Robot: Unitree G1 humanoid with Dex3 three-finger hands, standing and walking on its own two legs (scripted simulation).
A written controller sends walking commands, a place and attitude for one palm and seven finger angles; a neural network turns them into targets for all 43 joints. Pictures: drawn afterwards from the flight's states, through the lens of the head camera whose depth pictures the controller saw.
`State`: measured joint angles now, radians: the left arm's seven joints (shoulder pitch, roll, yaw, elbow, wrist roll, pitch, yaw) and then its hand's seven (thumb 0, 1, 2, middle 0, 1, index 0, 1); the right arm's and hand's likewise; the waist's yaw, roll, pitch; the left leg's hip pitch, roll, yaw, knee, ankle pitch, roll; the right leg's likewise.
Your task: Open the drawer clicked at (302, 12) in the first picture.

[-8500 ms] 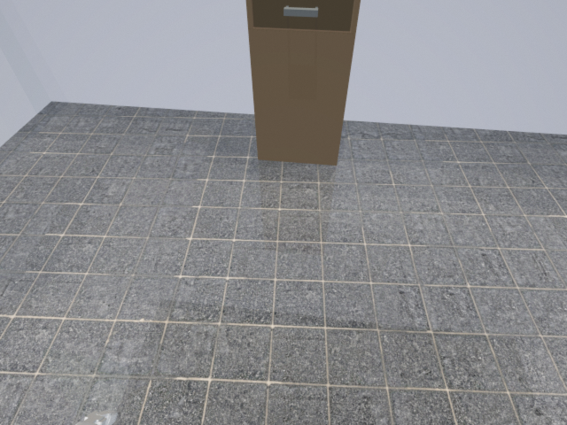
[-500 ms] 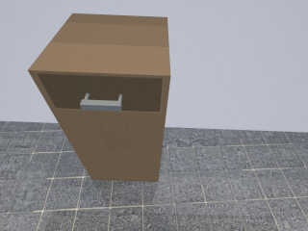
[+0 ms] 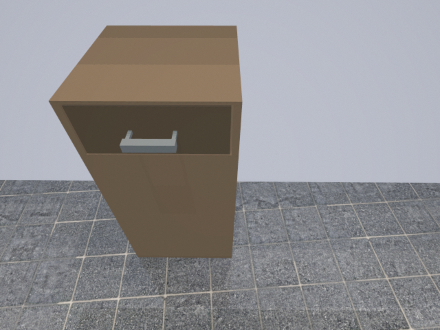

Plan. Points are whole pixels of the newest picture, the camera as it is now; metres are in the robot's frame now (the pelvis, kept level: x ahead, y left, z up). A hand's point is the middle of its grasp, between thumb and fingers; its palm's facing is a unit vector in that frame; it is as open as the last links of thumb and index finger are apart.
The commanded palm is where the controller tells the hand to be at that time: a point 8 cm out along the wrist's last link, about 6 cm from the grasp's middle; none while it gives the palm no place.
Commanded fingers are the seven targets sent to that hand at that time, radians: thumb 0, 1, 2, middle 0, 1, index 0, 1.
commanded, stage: come to a stop and stand still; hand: left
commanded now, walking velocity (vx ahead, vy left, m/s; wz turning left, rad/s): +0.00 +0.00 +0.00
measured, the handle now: (150, 139) +0.53 +0.20 +0.03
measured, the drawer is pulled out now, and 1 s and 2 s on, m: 0.00 0.00 0.00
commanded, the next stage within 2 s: look again from close up in 0.18 s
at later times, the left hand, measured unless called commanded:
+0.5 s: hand out of the picture +0.00 +0.15 -0.17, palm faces -0.01 -0.98 -0.17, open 7.4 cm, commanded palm none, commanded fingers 0.00 0.90 0.90 -0.20 -0.30 -0.20 -0.30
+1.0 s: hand (128, 314) +0.17 +0.18 -0.07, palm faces -0.10 -0.73 -0.68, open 7.4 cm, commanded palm +0.15 +0.19 -0.03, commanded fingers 0.00 0.69 0.81 -0.22 -0.44 -0.22 -0.44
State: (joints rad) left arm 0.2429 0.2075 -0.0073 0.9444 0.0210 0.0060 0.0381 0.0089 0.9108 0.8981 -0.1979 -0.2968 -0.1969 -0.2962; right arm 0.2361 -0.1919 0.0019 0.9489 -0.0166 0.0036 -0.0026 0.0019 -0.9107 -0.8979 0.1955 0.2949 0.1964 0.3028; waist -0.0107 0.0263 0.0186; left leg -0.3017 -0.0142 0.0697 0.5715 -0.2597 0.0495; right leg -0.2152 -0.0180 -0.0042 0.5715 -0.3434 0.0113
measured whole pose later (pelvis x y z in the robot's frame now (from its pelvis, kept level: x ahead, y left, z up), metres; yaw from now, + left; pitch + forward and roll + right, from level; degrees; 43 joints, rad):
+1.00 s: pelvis +0.03 -0.03 +0.00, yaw +0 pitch +3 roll +2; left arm 0.44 0.27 -0.08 0.20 0.35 0.09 0.24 0.04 0.90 0.88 -0.21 -0.33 -0.20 -0.32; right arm 0.29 -0.22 -0.01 0.83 0.01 -0.22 -0.08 0.01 -0.92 -0.90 0.20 0.30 0.20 0.30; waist 0.00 0.03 -0.04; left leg -0.34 -0.02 0.07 0.56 -0.27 0.01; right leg -0.29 -0.03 -0.02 0.63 -0.41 -0.02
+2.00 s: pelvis +0.01 -0.01 +0.00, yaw +1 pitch +3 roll +0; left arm 0.09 0.44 -0.06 -0.06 0.94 0.07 0.18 0.00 -0.25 0.40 -0.30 -1.04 -0.30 -1.04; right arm 0.11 -0.26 -0.03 0.62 -0.01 0.11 -0.02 0.01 -0.91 -0.90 0.20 0.30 0.20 0.30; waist 0.07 0.07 -0.03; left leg -0.37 -0.01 0.05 0.59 -0.27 0.03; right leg -0.29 -0.02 -0.03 0.61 -0.37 0.00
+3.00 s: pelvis -0.01 -0.02 +0.01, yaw +2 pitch -1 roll +0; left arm -0.17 0.53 -0.05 0.07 0.86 0.03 -0.04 0.00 -0.49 0.30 -0.32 -1.20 -0.32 -1.20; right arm 0.09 -0.26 0.02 0.64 0.03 0.13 -0.03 0.01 -0.91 -0.90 0.20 0.30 0.20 0.30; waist 0.07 0.09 0.01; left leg -0.26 -0.01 0.02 0.43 -0.16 0.02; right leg -0.18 -0.01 -0.06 0.46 -0.27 -0.02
